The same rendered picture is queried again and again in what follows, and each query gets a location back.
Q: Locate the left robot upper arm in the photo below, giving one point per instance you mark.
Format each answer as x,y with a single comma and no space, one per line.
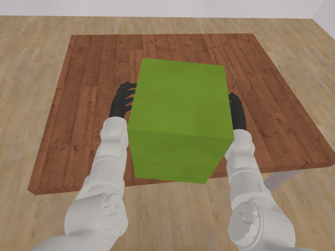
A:
92,224

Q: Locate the table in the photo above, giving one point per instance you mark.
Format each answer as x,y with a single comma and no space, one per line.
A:
285,137

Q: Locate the right robot hand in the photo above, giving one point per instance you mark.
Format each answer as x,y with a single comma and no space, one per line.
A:
237,112

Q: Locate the left robot hand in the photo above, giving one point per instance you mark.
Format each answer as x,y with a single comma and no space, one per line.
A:
118,108

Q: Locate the carton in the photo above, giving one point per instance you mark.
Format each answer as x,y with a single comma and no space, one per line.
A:
180,124

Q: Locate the right robot upper arm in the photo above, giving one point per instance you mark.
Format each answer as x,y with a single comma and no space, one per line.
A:
254,227

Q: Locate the left robot forearm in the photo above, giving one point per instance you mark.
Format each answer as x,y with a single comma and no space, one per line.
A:
109,164

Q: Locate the right robot forearm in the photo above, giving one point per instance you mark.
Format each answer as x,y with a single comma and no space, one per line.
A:
244,176

